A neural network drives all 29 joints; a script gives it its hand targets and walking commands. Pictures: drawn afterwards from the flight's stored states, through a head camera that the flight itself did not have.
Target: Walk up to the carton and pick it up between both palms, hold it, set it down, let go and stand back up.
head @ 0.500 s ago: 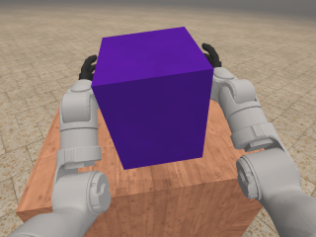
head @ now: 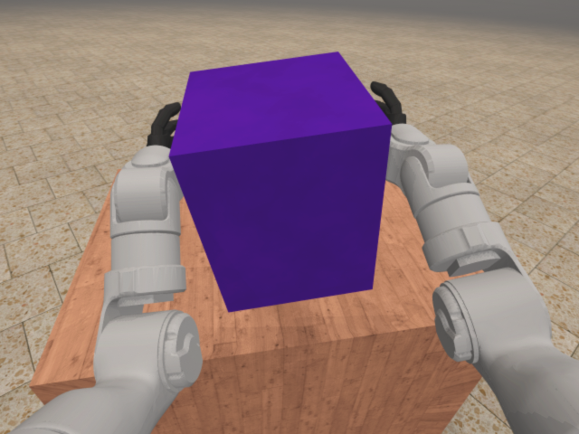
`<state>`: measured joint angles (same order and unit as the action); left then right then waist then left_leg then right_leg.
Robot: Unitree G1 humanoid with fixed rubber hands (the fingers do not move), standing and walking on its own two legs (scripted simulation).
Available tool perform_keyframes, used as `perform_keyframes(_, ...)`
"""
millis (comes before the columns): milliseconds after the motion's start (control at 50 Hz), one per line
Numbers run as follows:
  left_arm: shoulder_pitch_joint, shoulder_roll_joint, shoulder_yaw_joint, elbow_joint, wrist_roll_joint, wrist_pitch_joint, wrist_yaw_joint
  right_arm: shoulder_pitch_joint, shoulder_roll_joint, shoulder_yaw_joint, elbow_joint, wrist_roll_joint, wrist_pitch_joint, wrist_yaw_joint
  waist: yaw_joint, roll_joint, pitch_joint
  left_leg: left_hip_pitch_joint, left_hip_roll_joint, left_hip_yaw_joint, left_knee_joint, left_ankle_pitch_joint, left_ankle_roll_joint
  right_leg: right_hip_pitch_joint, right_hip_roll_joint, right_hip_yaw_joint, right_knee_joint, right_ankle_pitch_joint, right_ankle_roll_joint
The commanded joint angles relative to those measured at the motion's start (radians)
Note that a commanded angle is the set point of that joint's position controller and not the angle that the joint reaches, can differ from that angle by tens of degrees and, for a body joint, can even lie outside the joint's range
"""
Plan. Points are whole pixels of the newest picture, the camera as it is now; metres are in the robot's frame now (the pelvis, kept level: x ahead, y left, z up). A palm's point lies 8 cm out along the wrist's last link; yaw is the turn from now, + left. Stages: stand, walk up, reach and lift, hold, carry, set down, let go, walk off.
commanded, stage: hold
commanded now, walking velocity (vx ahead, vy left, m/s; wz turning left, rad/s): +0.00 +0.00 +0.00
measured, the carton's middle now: (283, 182) +0.36 +0.00 +0.23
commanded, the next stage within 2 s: none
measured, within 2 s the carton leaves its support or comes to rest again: neither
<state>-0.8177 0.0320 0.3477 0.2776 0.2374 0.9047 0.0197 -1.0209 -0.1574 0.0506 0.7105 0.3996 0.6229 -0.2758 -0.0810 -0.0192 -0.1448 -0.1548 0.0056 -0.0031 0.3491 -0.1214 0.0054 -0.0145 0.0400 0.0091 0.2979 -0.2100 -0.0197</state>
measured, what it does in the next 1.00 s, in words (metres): stands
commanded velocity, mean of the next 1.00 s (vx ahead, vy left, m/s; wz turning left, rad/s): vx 0.00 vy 0.00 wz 0.00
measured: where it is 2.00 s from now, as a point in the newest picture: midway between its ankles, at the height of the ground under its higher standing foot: outside the picture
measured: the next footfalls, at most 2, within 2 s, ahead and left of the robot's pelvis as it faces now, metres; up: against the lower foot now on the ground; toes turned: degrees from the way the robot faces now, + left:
none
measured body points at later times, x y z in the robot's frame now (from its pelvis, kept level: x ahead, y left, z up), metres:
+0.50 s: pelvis +0.00 +0.00 +0.00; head -0.08 +0.02 +0.44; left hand +0.38 +0.16 +0.26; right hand +0.38 -0.13 +0.29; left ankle +0.05 +0.11 -0.75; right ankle -0.03 -0.11 -0.75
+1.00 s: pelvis +0.00 +0.00 +0.00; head -0.09 +0.02 +0.44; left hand +0.38 +0.16 +0.26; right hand +0.38 -0.13 +0.29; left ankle +0.05 +0.11 -0.75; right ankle -0.03 -0.11 -0.75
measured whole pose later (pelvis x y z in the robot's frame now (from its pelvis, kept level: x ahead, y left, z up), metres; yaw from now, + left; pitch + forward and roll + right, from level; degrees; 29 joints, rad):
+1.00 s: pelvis +0.00 +0.00 +0.00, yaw +0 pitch -3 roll -1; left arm -0.83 0.05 0.33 0.30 0.20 0.90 0.05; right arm -1.03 -0.17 0.06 0.71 0.41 0.64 -0.29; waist -0.07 -0.01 -0.17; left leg -0.20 0.01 -0.02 0.37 -0.12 0.01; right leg -0.05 0.05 0.01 0.30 -0.20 -0.02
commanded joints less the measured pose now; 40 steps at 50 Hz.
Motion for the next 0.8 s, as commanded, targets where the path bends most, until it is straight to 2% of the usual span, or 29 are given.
perform_keyframes(0, -0.911, -0.527, -0.476, -0.231, -0.227, -0.121, -0.141, -0.746, 0.7, 0.24, -0.362, 0.168, -0.022, 0.117, 0.002, 0.063, -0.415, 0.31, -0.028, -0.02, 0.033, 0.223, -0.038, -0.102, 0.024, -0.003, -0.039, 0.279, 0.108)
perform_keyframes(60, -0.906, -0.53, -0.484, -0.246, -0.245, -0.122, -0.127, -0.738, 0.698, 0.251, -0.392, 0.176, -0.018, 0.114, -0.005, 0.06, -0.433, 0.332, -0.029, -0.02, 0.045, 0.242, -0.041, -0.116, 0.026, -0.007, -0.037, 0.303, 0.116)
perform_keyframes(200, -0.894, -0.543, -0.489, -0.234, -0.248, -0.112, -0.123, -0.736, 0.683, 0.229, -0.389, 0.155, -0.006, 0.114, -0.011, 0.068, -0.416, 0.307, -0.022, -0.023, 0.031, 0.184, -0.041, -0.125, 0.027, -0.003, -0.043, 0.233, 0.104)
perform_keyframes(520, -0.9, -0.529, -0.454, -0.202, -0.224, -0.107, -0.126, -0.738, 0.673, 0.22, -0.331, 0.164, 0.007, 0.121, 0.005, 0.065, -0.396, 0.295, -0.019, -0.027, 0.028, 0.194, -0.045, -0.118, 0.029, 0.002, -0.043, 0.236, 0.099)
perform_keyframes(780, -0.921, -0.531, -0.45, -0.176, -0.232, -0.119, -0.126, -0.757, 0.686, 0.211, -0.32, 0.161, 0.0, 0.119, 0.004, 0.057, -0.4, 0.282, -0.023, -0.027, 0.025, 0.167, -0.036, -0.127, 0.023, 0.006, -0.049, 0.223, 0.102)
